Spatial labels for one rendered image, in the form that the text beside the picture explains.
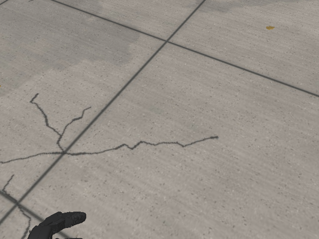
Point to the robot left hand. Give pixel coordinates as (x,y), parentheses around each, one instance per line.
(55,223)

